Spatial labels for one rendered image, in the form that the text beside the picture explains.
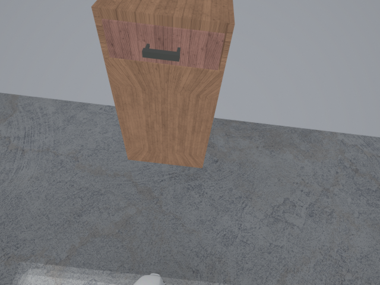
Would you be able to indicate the cabinet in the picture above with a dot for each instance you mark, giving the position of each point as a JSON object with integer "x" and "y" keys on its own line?
{"x": 166, "y": 111}

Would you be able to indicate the handle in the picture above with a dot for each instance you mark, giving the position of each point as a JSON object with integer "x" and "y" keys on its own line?
{"x": 161, "y": 54}

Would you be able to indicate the drawer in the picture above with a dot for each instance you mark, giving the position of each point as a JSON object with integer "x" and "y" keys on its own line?
{"x": 198, "y": 49}

